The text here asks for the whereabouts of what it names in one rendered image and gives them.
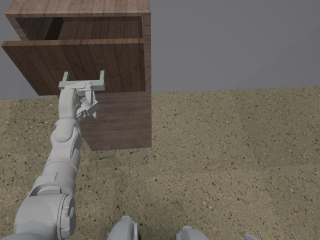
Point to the handle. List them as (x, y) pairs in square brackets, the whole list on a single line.
[(98, 85)]

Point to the drawer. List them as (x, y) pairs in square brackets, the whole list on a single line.
[(83, 46)]

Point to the left robot upper arm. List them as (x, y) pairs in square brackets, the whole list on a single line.
[(45, 217)]

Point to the robot right thigh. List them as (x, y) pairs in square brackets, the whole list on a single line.
[(190, 234)]

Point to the robot left hand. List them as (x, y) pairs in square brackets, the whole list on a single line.
[(71, 107)]

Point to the robot left shin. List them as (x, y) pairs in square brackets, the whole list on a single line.
[(126, 218)]

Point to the robot left forearm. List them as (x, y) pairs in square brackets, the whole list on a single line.
[(61, 168)]

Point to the cabinet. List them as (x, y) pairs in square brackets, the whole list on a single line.
[(124, 118)]

